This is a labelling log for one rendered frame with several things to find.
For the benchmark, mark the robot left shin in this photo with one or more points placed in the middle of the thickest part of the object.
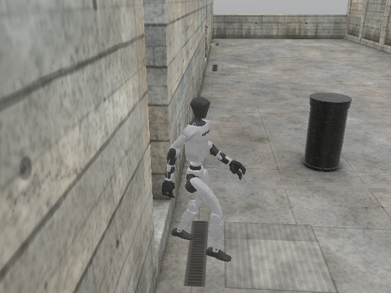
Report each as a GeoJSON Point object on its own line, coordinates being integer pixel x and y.
{"type": "Point", "coordinates": [186, 219]}

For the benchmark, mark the robot left forearm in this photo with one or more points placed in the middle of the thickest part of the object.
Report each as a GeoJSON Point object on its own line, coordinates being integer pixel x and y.
{"type": "Point", "coordinates": [221, 156]}

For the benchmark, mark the robot right upper arm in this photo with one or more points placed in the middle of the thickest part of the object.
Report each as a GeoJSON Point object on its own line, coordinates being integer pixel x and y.
{"type": "Point", "coordinates": [187, 134]}

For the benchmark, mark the robot right hand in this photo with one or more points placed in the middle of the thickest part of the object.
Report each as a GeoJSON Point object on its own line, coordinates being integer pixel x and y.
{"type": "Point", "coordinates": [168, 186]}

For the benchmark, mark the robot left upper arm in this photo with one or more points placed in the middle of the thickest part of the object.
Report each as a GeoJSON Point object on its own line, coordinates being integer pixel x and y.
{"type": "Point", "coordinates": [210, 144]}

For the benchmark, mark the robot right thigh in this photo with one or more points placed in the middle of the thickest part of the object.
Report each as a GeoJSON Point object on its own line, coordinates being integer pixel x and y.
{"type": "Point", "coordinates": [205, 194]}

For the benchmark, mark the robot left hand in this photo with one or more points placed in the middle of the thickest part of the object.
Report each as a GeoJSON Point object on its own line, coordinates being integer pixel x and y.
{"type": "Point", "coordinates": [235, 166]}

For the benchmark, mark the robot right forearm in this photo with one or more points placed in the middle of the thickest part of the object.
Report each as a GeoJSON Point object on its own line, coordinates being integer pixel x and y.
{"type": "Point", "coordinates": [171, 168]}

